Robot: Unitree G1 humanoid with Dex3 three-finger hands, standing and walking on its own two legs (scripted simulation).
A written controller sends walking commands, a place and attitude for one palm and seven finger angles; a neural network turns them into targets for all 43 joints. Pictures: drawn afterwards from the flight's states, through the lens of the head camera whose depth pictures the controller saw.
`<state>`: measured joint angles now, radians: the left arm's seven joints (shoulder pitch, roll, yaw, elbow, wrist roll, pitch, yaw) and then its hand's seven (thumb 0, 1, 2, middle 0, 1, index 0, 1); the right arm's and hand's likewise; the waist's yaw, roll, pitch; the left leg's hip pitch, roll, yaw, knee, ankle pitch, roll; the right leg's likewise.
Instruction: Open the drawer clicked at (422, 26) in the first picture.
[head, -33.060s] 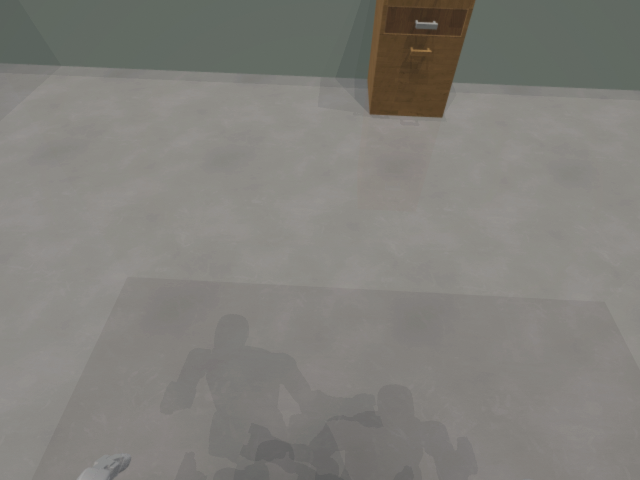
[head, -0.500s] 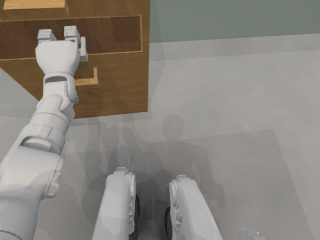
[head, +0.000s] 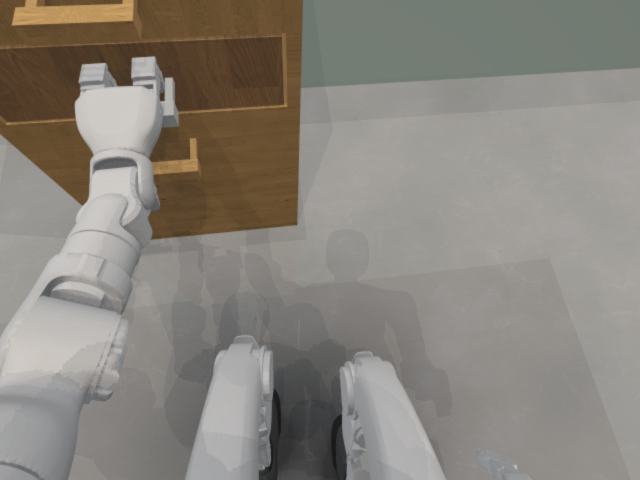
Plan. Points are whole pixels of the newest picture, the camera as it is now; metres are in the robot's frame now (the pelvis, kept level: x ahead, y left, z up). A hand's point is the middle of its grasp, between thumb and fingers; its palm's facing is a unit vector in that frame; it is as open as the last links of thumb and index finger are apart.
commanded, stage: re-aim the fingers above the handle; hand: left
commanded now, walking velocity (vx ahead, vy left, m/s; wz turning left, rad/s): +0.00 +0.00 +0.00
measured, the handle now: (134, 102) +0.57 +0.26 +0.01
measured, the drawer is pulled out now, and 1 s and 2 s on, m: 0.00 0.00 0.00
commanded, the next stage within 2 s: lower the fingers behind the handle in 0.40 s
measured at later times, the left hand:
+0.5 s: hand (138, 142) +0.52 +0.25 -0.01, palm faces +0.04 +0.02 -1.00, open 14.6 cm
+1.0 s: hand (139, 142) +0.52 +0.25 -0.01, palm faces +0.07 +0.05 -1.00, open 14.5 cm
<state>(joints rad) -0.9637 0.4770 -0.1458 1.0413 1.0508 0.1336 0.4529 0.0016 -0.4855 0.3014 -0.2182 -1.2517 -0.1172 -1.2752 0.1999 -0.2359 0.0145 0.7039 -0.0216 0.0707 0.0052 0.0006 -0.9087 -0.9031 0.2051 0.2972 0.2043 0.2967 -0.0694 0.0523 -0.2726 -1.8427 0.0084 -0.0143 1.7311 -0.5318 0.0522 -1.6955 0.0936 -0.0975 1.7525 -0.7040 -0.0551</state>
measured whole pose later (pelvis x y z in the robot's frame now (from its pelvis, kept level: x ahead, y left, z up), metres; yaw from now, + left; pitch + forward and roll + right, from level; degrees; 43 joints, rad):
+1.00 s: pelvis -0.01 +0.00 -0.02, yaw +0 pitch +37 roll -5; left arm -1.01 0.48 -0.17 1.05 1.06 0.16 0.46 0.00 -0.49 0.30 -0.24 -1.26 -0.11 -1.31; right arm 0.17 -0.24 0.02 0.71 -0.02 0.07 0.01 0.00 -0.91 -0.90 0.21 0.30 0.20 0.30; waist -0.07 0.04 -0.27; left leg -1.90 0.00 -0.01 1.78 -0.52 0.05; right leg -1.75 0.08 -0.10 1.81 -0.71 -0.06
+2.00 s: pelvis -0.02 +0.00 -0.04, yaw +1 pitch +36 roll -4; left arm -1.06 0.50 -0.18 1.02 1.06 0.20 0.42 0.00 -0.49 0.30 -0.24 -1.26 -0.12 -1.32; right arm 0.11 -0.26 0.05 0.71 -0.01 0.09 -0.03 0.00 -0.91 -0.90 0.21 0.30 0.21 0.30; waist -0.09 0.04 -0.27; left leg -1.97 -0.01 -0.01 1.86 -0.51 0.05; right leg -1.82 0.07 -0.11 1.91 -0.72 -0.06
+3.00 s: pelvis +0.00 +0.00 +0.00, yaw +0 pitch +37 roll -4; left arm -0.93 0.49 -0.11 1.01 1.04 0.11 0.41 0.00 -0.49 0.30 -0.16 -1.25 -0.11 -1.19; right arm 0.21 -0.24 0.02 0.69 -0.02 0.08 -0.02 0.00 -0.91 -0.90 0.21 0.30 0.20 0.30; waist -0.06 0.06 -0.28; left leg -1.85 0.02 -0.01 1.74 -0.54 0.05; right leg -1.71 0.10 -0.09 1.77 -0.71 -0.06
